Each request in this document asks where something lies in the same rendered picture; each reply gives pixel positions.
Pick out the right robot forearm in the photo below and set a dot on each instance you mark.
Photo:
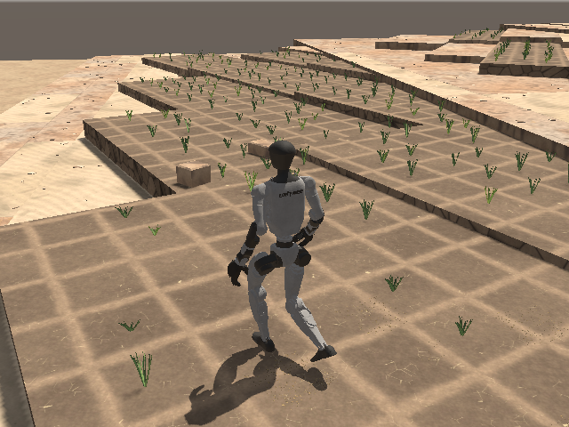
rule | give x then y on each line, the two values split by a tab
313	226

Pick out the robot head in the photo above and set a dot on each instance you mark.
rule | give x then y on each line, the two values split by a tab
281	156

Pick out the right robot hand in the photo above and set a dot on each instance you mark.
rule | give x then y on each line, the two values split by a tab
302	234

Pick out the left robot thigh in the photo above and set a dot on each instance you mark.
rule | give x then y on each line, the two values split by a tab
259	266

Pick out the left robot forearm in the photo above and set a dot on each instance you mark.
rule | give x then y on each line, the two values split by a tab
247	249

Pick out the robot right upper arm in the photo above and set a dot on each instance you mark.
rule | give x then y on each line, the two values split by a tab
311	194

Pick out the robot left upper arm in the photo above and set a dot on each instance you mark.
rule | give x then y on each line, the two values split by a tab
259	195

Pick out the left robot hand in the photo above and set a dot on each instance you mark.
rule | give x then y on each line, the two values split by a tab
234	272

